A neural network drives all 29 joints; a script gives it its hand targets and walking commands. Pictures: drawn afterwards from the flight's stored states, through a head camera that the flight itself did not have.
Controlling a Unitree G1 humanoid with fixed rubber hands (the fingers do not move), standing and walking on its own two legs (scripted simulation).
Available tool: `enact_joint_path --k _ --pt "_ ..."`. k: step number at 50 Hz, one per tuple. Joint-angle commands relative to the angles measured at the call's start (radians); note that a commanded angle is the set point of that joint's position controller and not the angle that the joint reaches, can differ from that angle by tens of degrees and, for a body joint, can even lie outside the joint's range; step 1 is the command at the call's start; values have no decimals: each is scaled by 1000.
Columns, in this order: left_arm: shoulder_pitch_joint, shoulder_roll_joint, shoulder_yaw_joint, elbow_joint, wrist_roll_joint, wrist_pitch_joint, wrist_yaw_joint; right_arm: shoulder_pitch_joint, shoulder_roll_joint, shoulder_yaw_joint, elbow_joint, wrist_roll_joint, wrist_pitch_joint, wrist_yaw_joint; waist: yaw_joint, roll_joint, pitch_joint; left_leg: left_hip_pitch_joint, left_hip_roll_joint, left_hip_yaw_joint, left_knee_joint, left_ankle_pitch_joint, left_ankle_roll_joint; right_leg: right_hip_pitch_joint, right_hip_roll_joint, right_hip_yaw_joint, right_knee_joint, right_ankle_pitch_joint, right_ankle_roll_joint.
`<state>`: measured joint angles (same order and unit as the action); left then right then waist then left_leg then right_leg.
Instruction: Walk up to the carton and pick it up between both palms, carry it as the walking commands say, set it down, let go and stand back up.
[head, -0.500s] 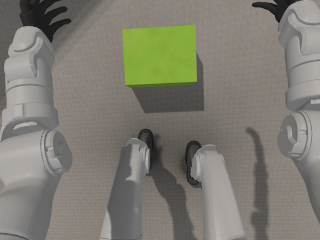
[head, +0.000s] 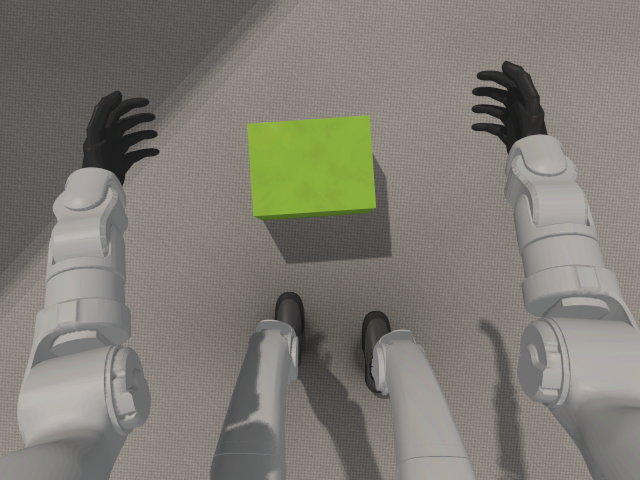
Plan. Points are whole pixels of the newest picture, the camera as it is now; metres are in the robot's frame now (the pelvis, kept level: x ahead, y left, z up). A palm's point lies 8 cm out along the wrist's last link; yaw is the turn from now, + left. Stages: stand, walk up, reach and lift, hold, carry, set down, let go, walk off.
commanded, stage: let go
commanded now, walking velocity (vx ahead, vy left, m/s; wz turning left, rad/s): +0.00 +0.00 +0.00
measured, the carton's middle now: (312, 171) +0.52 +0.06 -0.61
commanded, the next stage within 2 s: stand in 1.14 s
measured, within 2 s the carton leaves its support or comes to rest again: neither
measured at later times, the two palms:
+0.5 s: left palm (80, 345) +0.25 +0.24 -0.01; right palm (612, 312) +0.29 -0.22 -0.01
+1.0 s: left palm (90, 384) +0.23 +0.21 +0.02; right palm out of the picture +0.23 -0.24 +0.03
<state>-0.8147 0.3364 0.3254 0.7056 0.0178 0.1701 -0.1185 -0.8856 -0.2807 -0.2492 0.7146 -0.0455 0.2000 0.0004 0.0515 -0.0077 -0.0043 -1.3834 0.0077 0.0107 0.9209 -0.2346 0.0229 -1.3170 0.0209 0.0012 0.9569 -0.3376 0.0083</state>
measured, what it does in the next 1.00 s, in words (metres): rises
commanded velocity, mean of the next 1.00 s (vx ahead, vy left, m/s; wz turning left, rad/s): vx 0.00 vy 0.00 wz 0.00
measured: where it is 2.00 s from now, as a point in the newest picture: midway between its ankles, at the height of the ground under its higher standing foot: (332, 355)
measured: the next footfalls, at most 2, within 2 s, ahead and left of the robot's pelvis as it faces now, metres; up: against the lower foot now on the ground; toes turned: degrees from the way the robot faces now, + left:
none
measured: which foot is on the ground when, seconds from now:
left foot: down 0.00-1.00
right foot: down 0.00-1.00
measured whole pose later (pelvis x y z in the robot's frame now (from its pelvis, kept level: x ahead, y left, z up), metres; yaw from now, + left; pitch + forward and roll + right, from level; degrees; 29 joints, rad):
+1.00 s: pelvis +0.07 -0.02 +0.09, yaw +1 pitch -6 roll +1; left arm 0.21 0.20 0.05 0.42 0.02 0.17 -0.07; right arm 0.22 -0.20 -0.04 0.41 -0.02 0.14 0.08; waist -0.01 -0.02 0.12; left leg -0.10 -0.01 0.02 0.43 -0.23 0.00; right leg -0.04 0.00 0.02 0.47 -0.33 -0.02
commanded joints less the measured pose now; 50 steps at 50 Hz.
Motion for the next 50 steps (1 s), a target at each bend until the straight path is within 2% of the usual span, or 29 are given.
enact_joint_path --k 1,4,8,13,21,28,34,41,44,50 --pt "24 165 -35 -217 -19 -31 -9 -19 -118 18 -239 16 -30 -19 11 34 -1120 1045 -41 -62 5 663 -15 377 52 22 -121 385 11" --pt "153 127 -69 -236 -31 -49 -10 92 -88 40 -269 28 -50 -16 15 34 -1000 1094 -30 -80 -43 648 -18 363 51 23 -181 328 11" --pt "327 72 -115 -218 -32 -81 -6 275 -57 54 -234 22 -83 -7 9 19 -812 1096 -15 -81 -118 552 -26 400 44 17 -249 259 15" --pt "529 26 -162 -212 -25 -116 12 491 -34 75 -188 19 -130 11 -8 32 -583 1129 -8 -75 -217 418 -40 488 37 13 -341 178 8" --pt "800 -2 -213 -280 -30 -168 44 764 -9 130 -253 29 -195 35 -27 29 -380 1225 -17 -63 -315 357 -45 722 14 16 -427 199 4" --pt "973 -6 -248 -363 -40 -166 49 948 -16 156 -324 37 -202 44 -50 3 -233 1317 -43 -35 -409 313 -44 912 -4 12 -505 258 -1" --pt "1001 -15 -261 -394 -27 -120 48 1051 -4 171 -374 32 -161 61 -64 -33 -56 1375 -57 -9 -487 202 -35 999 -18 23 -600 201 2" --pt "983 -23 -251 -376 -11 -45 42 1037 0 185 -397 26 -91 80 -51 -29 85 1445 -67 2 -505 91 -37 999 -36 35 -651 70 -6" --pt "985 -27 -242 -369 -5 -25 43 1039 -2 181 -399 24 -75 82 -52 -24 99 1466 -68 -1 -503 109 -36 1007 -32 35 -646 93 -7" --pt "990 -37 -245 -389 4 1 57 1063 -13 175 -388 38 -73 79 -56 -12 62 1466 -67 -13 -498 217 -38 1063 -11 23 -606 225 -6"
